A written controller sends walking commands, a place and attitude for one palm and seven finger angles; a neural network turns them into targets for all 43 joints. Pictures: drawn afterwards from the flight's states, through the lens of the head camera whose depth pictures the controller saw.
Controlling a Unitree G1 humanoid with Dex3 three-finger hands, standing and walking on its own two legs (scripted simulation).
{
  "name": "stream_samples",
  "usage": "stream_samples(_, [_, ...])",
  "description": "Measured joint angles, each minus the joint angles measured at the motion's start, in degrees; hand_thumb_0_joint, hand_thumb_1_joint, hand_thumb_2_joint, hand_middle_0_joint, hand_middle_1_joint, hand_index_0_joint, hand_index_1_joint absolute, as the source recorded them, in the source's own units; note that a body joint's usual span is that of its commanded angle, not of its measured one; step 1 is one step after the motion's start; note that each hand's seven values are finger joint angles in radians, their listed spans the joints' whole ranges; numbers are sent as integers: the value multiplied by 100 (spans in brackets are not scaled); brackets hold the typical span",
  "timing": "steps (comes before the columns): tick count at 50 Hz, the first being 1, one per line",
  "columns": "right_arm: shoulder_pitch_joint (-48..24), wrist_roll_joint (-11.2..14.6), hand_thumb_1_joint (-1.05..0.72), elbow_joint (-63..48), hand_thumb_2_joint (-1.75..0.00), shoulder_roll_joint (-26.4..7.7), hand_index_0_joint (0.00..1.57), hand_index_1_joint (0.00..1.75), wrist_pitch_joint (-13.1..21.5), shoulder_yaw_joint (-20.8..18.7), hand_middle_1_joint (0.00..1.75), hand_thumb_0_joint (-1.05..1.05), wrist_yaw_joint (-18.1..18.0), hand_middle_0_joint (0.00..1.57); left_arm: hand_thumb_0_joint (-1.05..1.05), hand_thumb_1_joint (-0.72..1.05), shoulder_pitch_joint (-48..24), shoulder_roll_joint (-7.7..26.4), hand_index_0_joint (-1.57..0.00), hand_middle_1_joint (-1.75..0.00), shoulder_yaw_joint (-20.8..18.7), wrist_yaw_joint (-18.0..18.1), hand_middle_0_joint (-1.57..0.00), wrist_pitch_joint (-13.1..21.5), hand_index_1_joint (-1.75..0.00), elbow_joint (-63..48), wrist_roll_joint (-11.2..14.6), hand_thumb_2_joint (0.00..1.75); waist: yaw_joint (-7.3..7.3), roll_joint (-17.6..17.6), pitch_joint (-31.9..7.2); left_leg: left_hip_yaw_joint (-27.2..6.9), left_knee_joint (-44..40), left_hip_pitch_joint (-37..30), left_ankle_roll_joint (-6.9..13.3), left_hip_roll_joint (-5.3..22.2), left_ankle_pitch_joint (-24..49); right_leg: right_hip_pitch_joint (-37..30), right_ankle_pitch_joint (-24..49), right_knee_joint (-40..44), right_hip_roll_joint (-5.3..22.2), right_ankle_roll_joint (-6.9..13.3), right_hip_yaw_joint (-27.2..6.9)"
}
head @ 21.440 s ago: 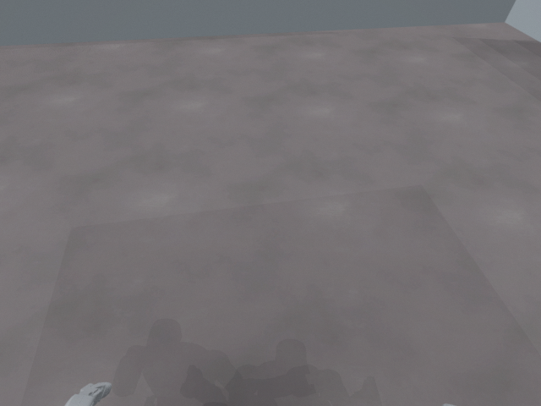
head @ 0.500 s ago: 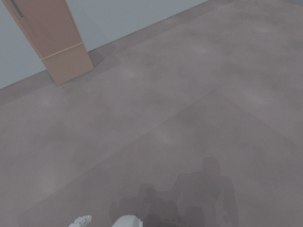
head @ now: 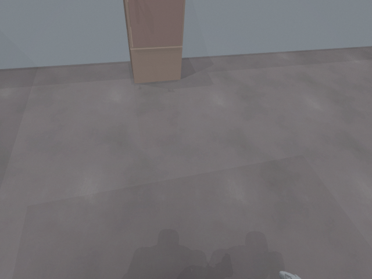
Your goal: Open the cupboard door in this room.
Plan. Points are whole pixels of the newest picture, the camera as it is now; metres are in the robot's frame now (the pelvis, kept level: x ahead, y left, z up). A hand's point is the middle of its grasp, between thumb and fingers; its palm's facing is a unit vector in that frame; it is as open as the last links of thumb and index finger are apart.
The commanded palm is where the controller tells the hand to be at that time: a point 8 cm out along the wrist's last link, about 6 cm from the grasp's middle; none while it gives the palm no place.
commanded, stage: turn or walk to find it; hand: left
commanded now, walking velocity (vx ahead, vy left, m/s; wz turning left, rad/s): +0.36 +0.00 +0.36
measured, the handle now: out of the picture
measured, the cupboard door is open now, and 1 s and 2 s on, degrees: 0 0 0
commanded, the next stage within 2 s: stand and wait in 1.38 s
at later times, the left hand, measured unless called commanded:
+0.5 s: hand (140, 213) +0.31 +0.15 -0.16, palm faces +0.12 -0.97 -0.21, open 7.4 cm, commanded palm none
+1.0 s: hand (133, 232) +0.27 +0.17 -0.18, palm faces +0.36 -0.92 -0.12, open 7.4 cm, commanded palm none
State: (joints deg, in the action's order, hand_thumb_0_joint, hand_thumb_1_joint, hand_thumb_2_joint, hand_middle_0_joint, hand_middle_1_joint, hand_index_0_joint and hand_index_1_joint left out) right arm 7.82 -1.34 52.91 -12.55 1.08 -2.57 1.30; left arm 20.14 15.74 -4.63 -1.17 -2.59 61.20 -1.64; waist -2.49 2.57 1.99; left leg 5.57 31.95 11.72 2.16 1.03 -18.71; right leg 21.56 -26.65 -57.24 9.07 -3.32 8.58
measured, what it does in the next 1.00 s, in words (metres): walks ahead: right foot, then left foot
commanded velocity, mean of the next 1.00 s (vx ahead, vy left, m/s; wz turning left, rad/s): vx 0.37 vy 0.00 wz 0.17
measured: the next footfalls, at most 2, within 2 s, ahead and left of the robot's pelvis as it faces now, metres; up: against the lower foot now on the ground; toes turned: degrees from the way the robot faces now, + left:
right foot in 0.42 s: +0.33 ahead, -0.12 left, +0.00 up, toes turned -1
left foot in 0.94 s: +0.48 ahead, +0.17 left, +0.00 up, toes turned +23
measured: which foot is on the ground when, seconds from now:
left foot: down 0.00-0.42, up 0.44-0.92, down 0.94-1.00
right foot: up 0.00-0.40, down 0.42-0.96, up 0.98-1.00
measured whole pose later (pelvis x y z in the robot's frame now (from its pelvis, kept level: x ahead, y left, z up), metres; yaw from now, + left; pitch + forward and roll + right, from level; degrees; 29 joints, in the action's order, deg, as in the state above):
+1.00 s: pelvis +0.40 +0.05 -0.01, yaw +14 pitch -2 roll -1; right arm 4.2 -1.8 56.6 -9.4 3.9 -2.4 1.2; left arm 23.7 7.5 -1.6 -0.5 1.7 67.1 -0.8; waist -3.5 1.2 6.1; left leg 8.6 36.5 21.4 3.3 2.9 -12.7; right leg 9.6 -28.5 -52.5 7.2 -1.1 8.4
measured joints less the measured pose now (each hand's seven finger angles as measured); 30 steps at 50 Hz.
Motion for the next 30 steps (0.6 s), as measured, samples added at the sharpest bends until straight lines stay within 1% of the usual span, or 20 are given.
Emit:
stream_samples(1, [102,2,-91,29,-90,26,20,30,17,24,30,0,-26,20,1,91,-69,-5,-19,-30,4,-23,-20,8,-29,-19,-6,90,31,-31,-20,-64,-165,-117,13,-25,35,211,202,-269,-34,-12,-100])
stream_samples(3, [311,11,-91,143,-90,84,20,30,49,67,30,0,-57,20,1,91,-225,-28,-19,-30,25,-65,-19,78,-29,-118,-14,90,75,-69,-26,-187,-528,-368,22,-86,166,572,669,-538,-49,-55,-258])
stream_samples(6, [630,45,-91,357,-90,196,20,30,89,108,30,0,-69,20,1,91,-459,-87,-19,-30,66,-99,-19,177,-29,-298,-8,90,103,-69,-11,-306,-1000,-729,64,-194,286,1004,1221,-605,-23,-143,-426])
stream_samples(9, [934,72,-91,554,-90,311,20,30,122,110,30,0,-82,20,1,91,-671,-165,-19,-30,104,-101,-19,202,-29,-417,4,90,168,-53,7,-372,-1315,-1030,76,-289,288,1301,1526,-470,4,-231,-484])
stream_samples(13, [1312,64,-91,780,-90,414,20,30,176,81,30,0,-133,20,1,91,-961,-278,-19,-30,147,-100,-19,190,-29,-485,28,90,345,-68,48,-459,-1536,-1347,41,-366,145,1420,1643,120,-10,-267,-445])
stream_samples(15, [1482,42,-91,880,-90,434,20,30,196,63,30,0,-160,20,1,91,-1131,-337,-19,-30,172,-105,-19,197,-29,-516,45,90,465,-104,94,-523,-1551,-1470,-3,-372,9,1335,1603,626,-52,-221,-407])
stream_samples(18, [1704,9,-91,1042,-90,414,20,30,193,38,30,0,-190,20,1,91,-1385,-440,-19,-30,207,-113,-19,258,-29,-589,69,90,619,-213,171,-624,-1420,-1612,-108,-325,-305,1022,1492,1486,-178,-72,-312])
stream_samples(20, [1856,9,-91,1160,-90,391,20,30,174,22,30,0,-194,20,1,91,-1503,-494,-19,-30,239,-124,-20,378,-29,-671,70,90,665,-305,207,-714,-1002,-1588,-193,-248,-680,616,1579,2087,-323,46,-217])
stream_samples(21, [1908,25,-91,1231,-90,381,20,30,157,11,30,0,-182,20,1,91,-1555,-522,-19,-30,248,-118,-20,485,-29,-704,53,90,641,-352,244,-750,-449,-1423,-198,-202,-926,459,1793,2225,-378,209,-160])
stream_samples(22, [1869,46,-91,1294,-90,358,20,30,111,0,30,0,-171,20,0,91,-1611,-572,-19,-30,250,-91,-20,593,-29,-717,34,90,614,-423,325,-806,470,-1083,-158,-163,-1062,464,1724,2004,-410,385,-84])
stream_samples(23, [1801,64,-91,1316,-90,332,20,30,59,-6,30,0,-164,20,0,91,-1630,-614,-19,-30,264,-65,-20,672,-29,-722,42,90,602,-461,404,-873,1511,-671,-103,-182,-1100,410,1532,1830,-410,507,-6])
stream_samples(24, [1722,80,-91,1317,-90,303,20,30,24,-20,30,0,-154,20,0,91,-1611,-653,-20,-30,272,-44,-20,718,-29,-703,57,89,589,-480,464,-880,2441,-269,-51,-193,-1001,278,1360,1790,-407,577,67])
stream_samples(25, [1634,81,-91,1301,-90,271,20,30,3,-42,30,0,-140,20,0,91,-1556,-686,-20,-30,272,-24,-20,732,-29,-663,63,89,556,-483,491,-815,3167,110,-21,-168,-784,113,1250,1851,-411,609,119])
stream_samples(26, [1532,72,-91,1268,-90,232,20,30,-15,-66,30,1,-127,20,0,91,-1470,-716,-20,-30,271,0,-20,729,-29,-607,67,89,519,-482,490,-728,3660,464,-9,-110,-513,-57,1205,1976,-424,614,156])
stream_samples(28, [1291,36,-91,1154,-90,146,20,30,-45,-111,30,1,-110,20,0,91,-1243,-771,-20,-30,268,46,-20,705,-29,-444,65,89,468,-486,441,-604,4065,1073,-32,47,-8,-387,1239,2311,-463,596,217])
stream_samples(30, [1065,5,-91,1006,-90,93,20,30,-58,-147,30,1,-100,20,-1,94,-1013,-729,-20,-30,136,153,-20,717,-29,-314,100,89,429,-498,347,-598,4032,1562,-102,197,364,-686,1262,2652,-522,589,297])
